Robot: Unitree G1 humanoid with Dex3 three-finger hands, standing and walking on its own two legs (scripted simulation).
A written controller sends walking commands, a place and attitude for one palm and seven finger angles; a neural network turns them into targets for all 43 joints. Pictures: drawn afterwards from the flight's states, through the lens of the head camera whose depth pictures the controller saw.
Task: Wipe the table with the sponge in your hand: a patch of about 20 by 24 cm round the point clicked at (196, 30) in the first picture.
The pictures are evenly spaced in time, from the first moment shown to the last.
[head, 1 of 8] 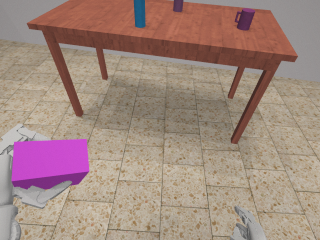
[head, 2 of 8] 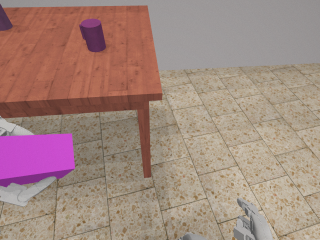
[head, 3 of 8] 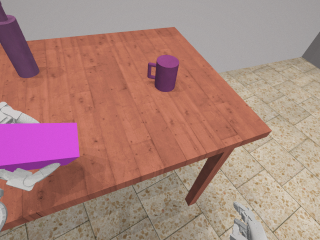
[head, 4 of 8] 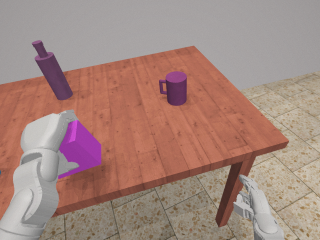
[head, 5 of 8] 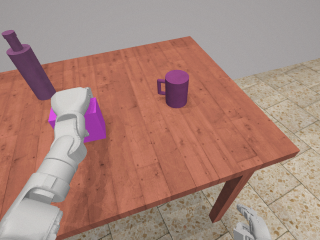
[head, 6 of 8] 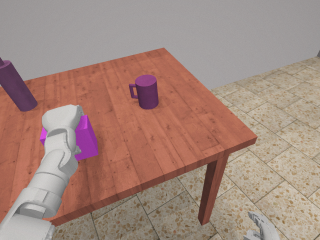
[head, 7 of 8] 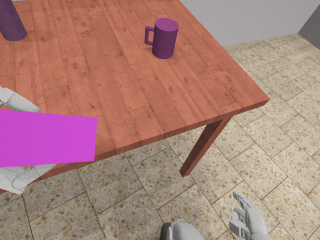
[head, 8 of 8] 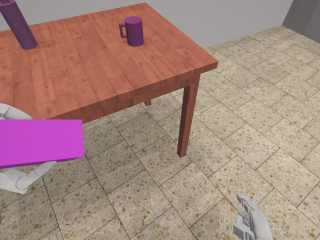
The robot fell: no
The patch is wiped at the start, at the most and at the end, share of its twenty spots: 0.00 1.00 1.00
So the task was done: yes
